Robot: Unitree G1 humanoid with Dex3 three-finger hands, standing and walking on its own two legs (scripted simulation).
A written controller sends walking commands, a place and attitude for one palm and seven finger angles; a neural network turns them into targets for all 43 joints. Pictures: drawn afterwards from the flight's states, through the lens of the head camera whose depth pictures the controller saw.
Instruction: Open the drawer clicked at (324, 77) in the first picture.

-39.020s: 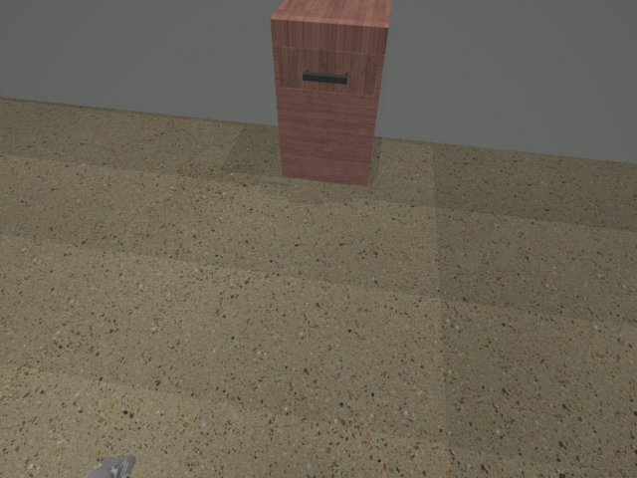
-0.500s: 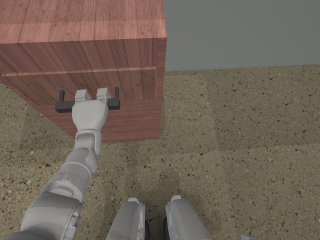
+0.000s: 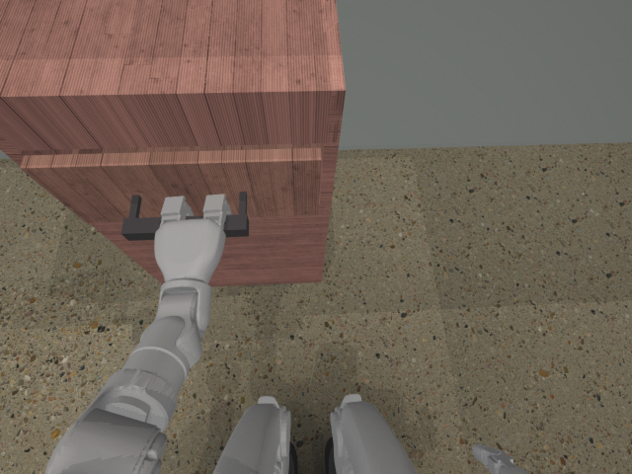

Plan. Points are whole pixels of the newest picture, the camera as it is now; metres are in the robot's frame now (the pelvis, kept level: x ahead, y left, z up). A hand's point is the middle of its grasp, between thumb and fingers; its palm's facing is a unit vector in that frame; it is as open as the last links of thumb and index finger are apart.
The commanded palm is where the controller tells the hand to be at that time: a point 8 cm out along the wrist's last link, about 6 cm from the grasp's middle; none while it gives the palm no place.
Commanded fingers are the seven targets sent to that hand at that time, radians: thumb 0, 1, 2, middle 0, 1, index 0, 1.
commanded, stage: pull the drawer open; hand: left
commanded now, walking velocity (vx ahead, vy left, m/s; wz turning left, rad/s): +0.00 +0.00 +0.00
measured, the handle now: (188, 214) +0.47 +0.19 -0.07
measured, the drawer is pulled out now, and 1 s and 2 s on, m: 0.02 0.09 0.14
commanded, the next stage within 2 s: none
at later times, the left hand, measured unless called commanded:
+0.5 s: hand (202, 280) +0.37 +0.16 -0.09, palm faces -0.06 -0.08 -1.00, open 6.3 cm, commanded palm +0.33 +0.17 -0.04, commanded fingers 0.00 0.90 0.90 -0.40 -1.35 -0.40 -1.35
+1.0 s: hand (200, 304) +0.34 +0.16 -0.09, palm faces -0.06 -0.08 -1.00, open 6.3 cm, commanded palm +0.29 +0.17 -0.04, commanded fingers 0.00 0.90 0.90 -0.40 -1.35 -0.40 -1.35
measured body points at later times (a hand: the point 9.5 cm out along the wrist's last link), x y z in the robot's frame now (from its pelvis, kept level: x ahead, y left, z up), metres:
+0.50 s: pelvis +0.00 +0.00 +0.00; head +0.14 +0.00 +0.43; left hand +0.37 +0.17 -0.04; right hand +0.09 -0.25 -0.14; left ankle -0.01 +0.07 -0.60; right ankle +0.00 -0.08 -0.60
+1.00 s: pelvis -0.01 +0.00 +0.00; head +0.12 -0.01 +0.43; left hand +0.34 +0.16 -0.04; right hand +0.11 -0.25 -0.14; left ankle -0.01 +0.07 -0.60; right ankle +0.00 -0.08 -0.60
